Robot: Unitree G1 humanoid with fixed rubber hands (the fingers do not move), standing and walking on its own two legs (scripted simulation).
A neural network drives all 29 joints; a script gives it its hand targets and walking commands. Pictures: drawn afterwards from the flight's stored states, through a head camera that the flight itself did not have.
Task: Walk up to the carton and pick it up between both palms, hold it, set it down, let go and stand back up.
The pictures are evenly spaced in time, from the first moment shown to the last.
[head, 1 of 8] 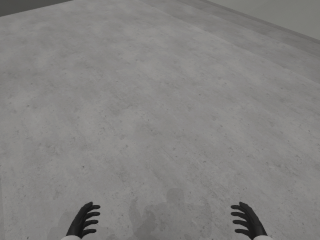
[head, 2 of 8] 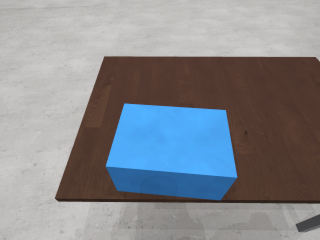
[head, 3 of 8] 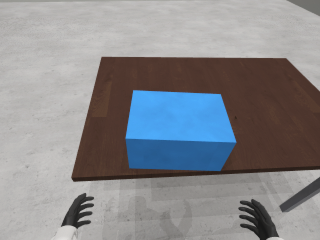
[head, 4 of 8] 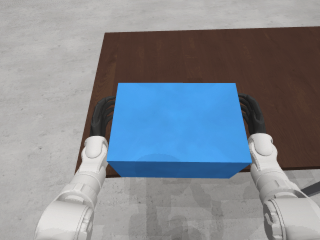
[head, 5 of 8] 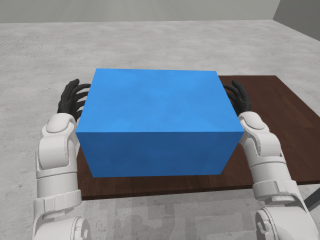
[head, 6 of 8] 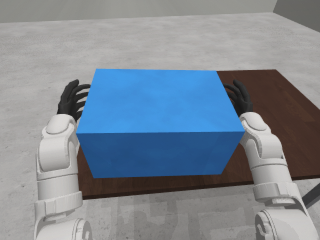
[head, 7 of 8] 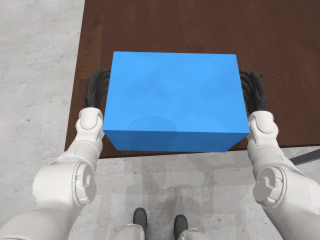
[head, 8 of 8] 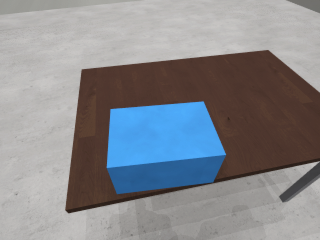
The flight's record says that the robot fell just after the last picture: no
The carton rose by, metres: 0.21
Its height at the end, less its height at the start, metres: +0.00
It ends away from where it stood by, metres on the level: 0.03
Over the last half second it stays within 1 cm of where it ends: yes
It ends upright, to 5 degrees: yes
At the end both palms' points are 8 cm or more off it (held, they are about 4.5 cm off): yes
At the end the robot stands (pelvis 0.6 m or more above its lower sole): yes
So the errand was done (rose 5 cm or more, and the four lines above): yes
